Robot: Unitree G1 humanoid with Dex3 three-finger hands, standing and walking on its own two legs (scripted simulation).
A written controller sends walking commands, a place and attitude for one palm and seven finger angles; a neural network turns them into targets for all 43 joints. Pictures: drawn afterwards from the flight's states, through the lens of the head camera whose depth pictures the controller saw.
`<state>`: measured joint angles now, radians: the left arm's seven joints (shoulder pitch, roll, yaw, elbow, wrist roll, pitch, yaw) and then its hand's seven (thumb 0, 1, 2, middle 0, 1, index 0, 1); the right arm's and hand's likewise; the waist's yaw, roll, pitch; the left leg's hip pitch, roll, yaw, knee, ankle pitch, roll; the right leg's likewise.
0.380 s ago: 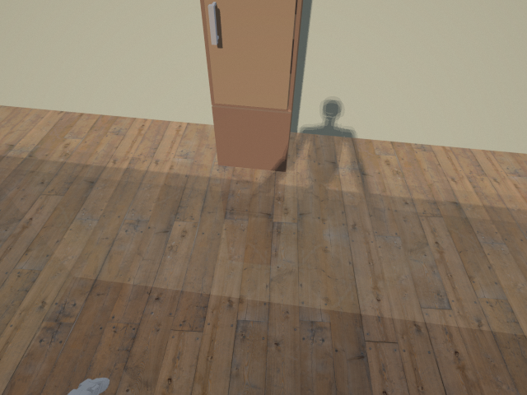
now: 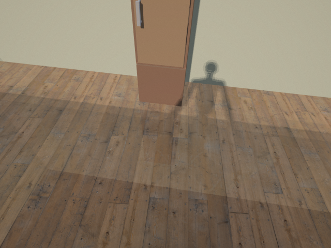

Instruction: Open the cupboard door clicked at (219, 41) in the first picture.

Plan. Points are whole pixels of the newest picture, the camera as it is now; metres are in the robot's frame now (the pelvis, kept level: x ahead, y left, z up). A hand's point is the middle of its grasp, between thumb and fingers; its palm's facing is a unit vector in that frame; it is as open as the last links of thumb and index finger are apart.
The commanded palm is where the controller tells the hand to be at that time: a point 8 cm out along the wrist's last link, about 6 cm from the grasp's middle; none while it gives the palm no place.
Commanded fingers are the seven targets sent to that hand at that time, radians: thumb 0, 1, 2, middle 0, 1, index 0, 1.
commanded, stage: stand and wait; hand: left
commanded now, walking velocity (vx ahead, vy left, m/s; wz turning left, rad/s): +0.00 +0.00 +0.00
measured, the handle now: (139, 12) +1.43 +0.27 +0.03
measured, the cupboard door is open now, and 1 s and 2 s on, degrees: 0 0 0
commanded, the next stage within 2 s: look at it before walking up in 0.44 s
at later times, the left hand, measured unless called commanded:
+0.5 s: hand out of the picture +0.07 +0.25 -0.15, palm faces -0.02 -0.94 -0.33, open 7.4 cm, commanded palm none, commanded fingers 0.00 0.90 0.90 -0.20 -0.30 -0.20 -0.30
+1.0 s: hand out of the picture +0.06 +0.24 -0.15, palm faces -0.02 -0.94 -0.33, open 7.4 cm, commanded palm none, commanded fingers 0.00 0.90 0.90 -0.20 -0.30 -0.20 -0.30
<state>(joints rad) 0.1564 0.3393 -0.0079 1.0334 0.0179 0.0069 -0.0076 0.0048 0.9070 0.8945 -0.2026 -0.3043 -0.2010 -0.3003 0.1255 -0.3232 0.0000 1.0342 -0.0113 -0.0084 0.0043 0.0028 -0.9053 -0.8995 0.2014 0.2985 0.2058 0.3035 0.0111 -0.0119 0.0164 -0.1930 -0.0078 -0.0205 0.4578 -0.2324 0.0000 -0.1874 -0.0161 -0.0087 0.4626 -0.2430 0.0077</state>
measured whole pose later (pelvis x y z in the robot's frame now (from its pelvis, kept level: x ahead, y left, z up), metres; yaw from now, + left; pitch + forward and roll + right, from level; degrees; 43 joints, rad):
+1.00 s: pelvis +0.00 -0.01 +0.00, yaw +0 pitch -2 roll +0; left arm 0.15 0.35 0.00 1.09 0.02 0.00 -0.01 0.00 0.91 0.89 -0.20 -0.30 -0.20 -0.30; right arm 0.13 -0.33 0.00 1.11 0.00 -0.01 0.01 0.00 -0.91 -0.90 0.20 0.30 0.20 0.30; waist 0.01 -0.01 0.03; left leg -0.16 0.00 -0.03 0.38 -0.19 -0.01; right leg -0.15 -0.01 -0.02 0.39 -0.20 0.00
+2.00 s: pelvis +0.28 +0.05 -0.03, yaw +10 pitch -1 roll +1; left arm 0.10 0.15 0.04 1.00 0.03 -0.04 -0.02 0.00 0.91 0.90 -0.20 -0.30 -0.19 -0.30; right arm 0.53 -0.08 -0.02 1.20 -0.01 -0.08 -0.03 0.00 -0.91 -0.90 0.20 0.30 0.20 0.30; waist -0.06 0.00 0.06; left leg 0.15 -0.03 0.03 0.41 -0.50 0.03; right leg -0.47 -0.03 -0.15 0.61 -0.16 -0.05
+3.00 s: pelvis +0.58 +0.13 -0.01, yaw +11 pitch -2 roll +1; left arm 0.24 0.17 0.09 0.97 0.03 0.06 0.00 0.00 0.91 0.90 -0.20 -0.30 -0.19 -0.30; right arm 0.17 -0.17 -0.06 1.00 -0.02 -0.01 -0.02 -0.01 -0.92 -0.90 0.20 0.30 0.20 0.30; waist 0.02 -0.01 0.04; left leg -0.19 0.10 0.34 0.52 -0.27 0.03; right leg -0.44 -0.11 -0.10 0.86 -0.34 0.06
